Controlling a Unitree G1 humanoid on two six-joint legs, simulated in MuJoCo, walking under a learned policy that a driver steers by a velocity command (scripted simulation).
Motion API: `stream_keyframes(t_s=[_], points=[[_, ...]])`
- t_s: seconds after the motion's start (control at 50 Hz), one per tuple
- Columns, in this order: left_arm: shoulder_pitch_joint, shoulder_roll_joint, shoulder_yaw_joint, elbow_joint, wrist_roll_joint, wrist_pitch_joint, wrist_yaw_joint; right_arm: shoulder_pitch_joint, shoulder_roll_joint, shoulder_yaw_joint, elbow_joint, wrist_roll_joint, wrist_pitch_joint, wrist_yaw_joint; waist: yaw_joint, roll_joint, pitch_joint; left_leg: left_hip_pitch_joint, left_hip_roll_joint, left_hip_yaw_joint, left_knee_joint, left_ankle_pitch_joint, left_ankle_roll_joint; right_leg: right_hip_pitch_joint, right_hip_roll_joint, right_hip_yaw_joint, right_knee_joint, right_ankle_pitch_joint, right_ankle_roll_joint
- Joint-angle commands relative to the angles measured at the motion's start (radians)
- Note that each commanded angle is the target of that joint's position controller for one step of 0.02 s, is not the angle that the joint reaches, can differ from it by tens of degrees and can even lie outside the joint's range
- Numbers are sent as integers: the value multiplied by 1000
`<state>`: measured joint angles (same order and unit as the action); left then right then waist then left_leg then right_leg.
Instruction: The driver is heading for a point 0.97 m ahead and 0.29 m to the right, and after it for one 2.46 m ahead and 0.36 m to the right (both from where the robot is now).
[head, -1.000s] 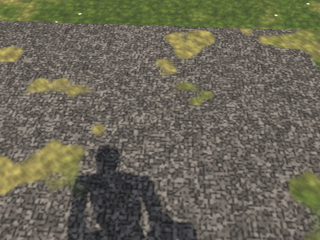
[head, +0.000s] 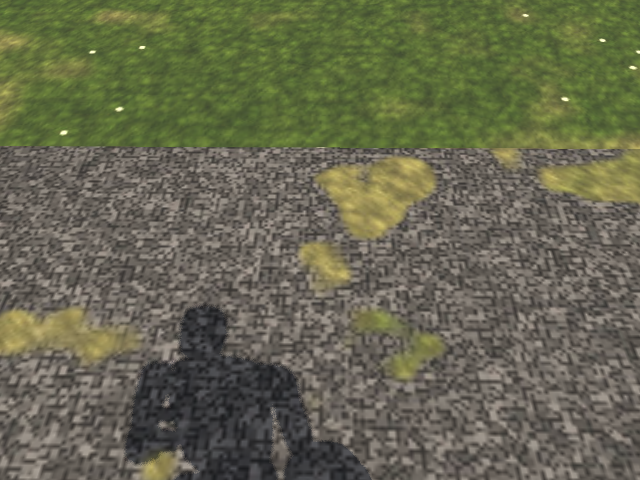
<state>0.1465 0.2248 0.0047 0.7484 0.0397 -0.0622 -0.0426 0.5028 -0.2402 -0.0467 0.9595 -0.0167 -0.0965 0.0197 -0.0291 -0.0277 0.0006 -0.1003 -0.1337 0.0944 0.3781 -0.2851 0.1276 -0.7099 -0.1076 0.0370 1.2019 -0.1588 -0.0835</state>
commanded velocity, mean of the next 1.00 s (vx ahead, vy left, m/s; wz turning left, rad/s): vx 1.00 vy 0.00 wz -0.53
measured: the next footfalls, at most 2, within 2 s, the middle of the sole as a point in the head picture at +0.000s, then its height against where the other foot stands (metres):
right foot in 0.24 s outside the picture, level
left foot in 0.68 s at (295, 335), level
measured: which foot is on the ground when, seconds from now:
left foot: down 0.00-0.26, up 0.28-0.66, down 0.68-1.00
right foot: up 0.00-0.22, down 0.24-0.68, up 0.70-1.00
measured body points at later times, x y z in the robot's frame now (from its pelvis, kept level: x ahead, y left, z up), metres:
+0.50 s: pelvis +0.47 -0.04 +0.01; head +0.49 -0.03 +0.46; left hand +0.41 +0.24 -0.13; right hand +0.67 -0.29 -0.06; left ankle +0.61 +0.12 -0.67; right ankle +0.41 -0.09 -0.73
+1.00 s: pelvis +0.93 -0.09 -0.01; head +0.94 -0.10 +0.44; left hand +1.27 -0.01 -0.05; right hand +0.71 -0.29 -0.13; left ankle +0.85 +0.09 -0.73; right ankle +1.03 -0.25 -0.67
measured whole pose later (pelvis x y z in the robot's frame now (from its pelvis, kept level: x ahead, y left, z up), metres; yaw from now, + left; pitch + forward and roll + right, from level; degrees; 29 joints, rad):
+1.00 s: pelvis +0.93 -0.09 -0.01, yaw -32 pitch +1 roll +3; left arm -0.01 0.33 0.05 0.63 0.03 -0.01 -0.08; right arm 0.51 -0.31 -0.06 0.94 -0.02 -0.11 0.00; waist -0.07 -0.04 0.02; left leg 0.12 0.01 0.27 0.25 -0.38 -0.04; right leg -0.80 -0.07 -0.08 0.97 -0.03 -0.13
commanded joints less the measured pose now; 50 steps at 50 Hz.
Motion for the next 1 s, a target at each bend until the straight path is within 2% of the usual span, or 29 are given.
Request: stream_keyframes(t_s=[0.02,0.04,0.08,0.16,0.2,0.22,0.24,0.26,0.28,0.3,0.34,0.38,0.42,0.5,0.56,0.6,0.64,0.66,0.68,0.7,0.72,0.74,0.76,0.78,0.8,0.84,0.88,0.92,1.0], points=[[-107,67,3,-77,-4,-2,-7,-47,-74,-5,-69,20,-40,8,29,-3,181,-178,213,-199,-361,125,75,-40,-29,-66,-217,173,20],[-146,42,-9,-98,-7,-9,-13,-36,-91,-8,-71,22,-46,7,21,35,174,-198,223,-187,-367,212,65,32,-29,-71,-335,258,19],[-227,35,-16,-111,-18,-14,-23,20,-97,-4,-47,36,-55,0,-9,19,173,-132,233,-141,-414,433,40,124,13,-131,-488,377,0],[-257,72,-8,-110,-15,-19,-8,61,-157,-4,-16,16,-43,-17,-12,83,99,196,269,-81,-286,1023,1,188,119,-192,-648,311,-41],[-120,127,15,-76,-13,-17,10,51,-201,-12,-1,-12,-19,-39,74,151,-14,302,311,-82,-39,1334,-12,325,186,-183,-655,139,-65],[65,167,35,-18,-17,-16,24,22,-221,-18,-1,-27,-3,-49,160,171,-105,284,324,-80,176,1354,-10,495,198,-158,-658,63,-85],[275,202,56,50,-12,-14,41,-36,-228,-22,-12,-30,7,-52,262,155,-183,164,301,-59,452,1198,-6,716,153,-120,-698,31,-110],[449,279,82,89,2,-7,59,-70,-156,-10,-44,-37,1,-44,297,41,-287,-65,209,-48,835,679,12,943,-40,77,-612,-224,-140],[385,315,97,96,16,-5,47,60,-30,16,-88,33,-25,-10,122,-316,-388,-518,18,-142,1183,-154,-44,1202,-264,738,-813,-410,-313],[302,247,98,88,-6,-5,26,-55,-113,10,-107,18,-36,-19,147,-132,-281,-667,103,-189,1171,-76,-13,1147,-205,756,-911,-382,-297],[240,143,80,119,-13,-17,17,-215,-101,19,-159,-4,-49,-16,89,66,-59,-643,185,-180,1012,31,-20,843,-136,510,-953,-153,-246],[239,100,62,149,-16,-24,32,-244,-64,32,-196,-47,-22,0,11,67,16,-557,222,-180,900,8,-61,620,-49,404,-997,-119,-216],[254,124,67,159,-34,-40,38,-280,-54,39,-231,-62,2,12,-15,34,68,-570,248,-161,795,-24,-105,516,-25,373,-1048,-121,-231],[247,177,86,128,-36,-57,31,-534,-64,62,-338,-32,3,31,25,13,157,-409,232,-92,368,276,-161,287,57,260,-1143,23,-191],[299,220,103,128,-54,-61,18,-581,-85,59,-351,-9,3,26,70,-14,107,-265,183,-78,238,449,-151,371,41,261,-1123,239,-146],[329,222,105,132,-51,-50,25,-596,-116,49,-365,-11,3,13,84,-24,80,-267,167,-92,156,394,-137,528,27,277,-1031,355,-119],[328,266,115,129,-40,-41,33,-446,-177,20,-328,-13,-6,-7,15,-23,-45,-90,117,-89,127,232,-115,620,36,266,-770,623,-80],[297,291,122,120,-36,-40,31,-274,-210,1,-285,-15,-11,-24,-78,-10,-139,111,139,-91,139,172,-104,547,75,248,-541,601,-62],[264,227,106,91,-33,-46,27,-66,-280,-26,-259,-36,-12,-48,-167,32,-267,350,303,-238,169,-81,-84,387,124,209,-234,394,-54],[368,39,63,47,-80,-48,35,-22,-350,-44,-254,-84,-9,-50,-84,321,-417,598,629,-733,35,-382,-6,78,223,114,109,-348,-34],[343,109,60,23,-72,-36,41,-81,-327,-55,-255,-56,2,-41,-59,358,-408,525,633,-975,-114,-543,32,-47,167,79,230,-287,-54],[227,153,69,27,-49,-22,41,-179,-217,-35,-268,-45,4,-37,-61,218,-217,369,567,-780,-125,-512,12,-95,104,54,222,-177,-55],[173,153,70,22,-36,-14,30,-219,-154,-21,-259,-41,3,-30,-49,117,-121,244,521,-602,-114,-297,1,-78,69,42,174,-117,-49],[133,140,71,18,-26,-3,15,-208,-128,-15,-236,-43,3,-29,-39,85,-66,158,472,-460,-123,-115,-21,-48,43,43,142,-107,-43],[137,115,68,0,-16,13,3,-186,-111,-9,-208,-37,-3,-29,-8,133,-44,103,461,-379,-128,-26,-25,-29,27,43,127,-111,-33],[69,66,54,-44,-10,43,-11,-148,-65,1,-158,-10,-20,-16,16,136,7,59,441,-245,-153,123,-50,-69,-2,28,118,-107,-29],[-6,58,42,-98,-4,54,-23,-148,-68,1,-141,1,-33,-10,35,128,39,29,431,-121,-183,290,-61,-101,-10,0,76,-29,-26],[-68,64,33,-144,-8,55,-36,-184,-92,-3,-140,-4,-44,-13,65,131,73,-26,400,4,-221,355,-76,-72,-11,-24,-41,89,-26],[-188,92,22,-174,-10,53,-59,-140,-154,-10,-116,-5,-42,-27,53,52,150,-8,341,187,-258,645,-100,85,61,-183,-357,200,-74]])
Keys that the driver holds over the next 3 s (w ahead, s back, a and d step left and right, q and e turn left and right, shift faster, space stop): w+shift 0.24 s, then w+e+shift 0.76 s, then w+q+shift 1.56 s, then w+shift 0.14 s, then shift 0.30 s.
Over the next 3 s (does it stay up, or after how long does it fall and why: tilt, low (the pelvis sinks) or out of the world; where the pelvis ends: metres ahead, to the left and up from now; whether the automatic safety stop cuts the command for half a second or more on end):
stays up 2.44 -0.35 -0.19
